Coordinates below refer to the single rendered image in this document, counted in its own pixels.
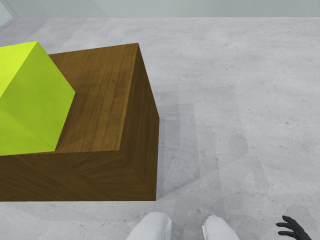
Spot robot thigh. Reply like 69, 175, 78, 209
202, 217, 240, 240
126, 212, 172, 240

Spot robot right thigh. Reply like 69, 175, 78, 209
202, 217, 240, 240

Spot right robot hand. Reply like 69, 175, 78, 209
276, 215, 312, 240

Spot carton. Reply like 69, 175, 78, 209
0, 41, 76, 156

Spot pedestal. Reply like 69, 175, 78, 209
0, 42, 160, 202

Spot robot left thigh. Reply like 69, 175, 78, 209
126, 212, 172, 240

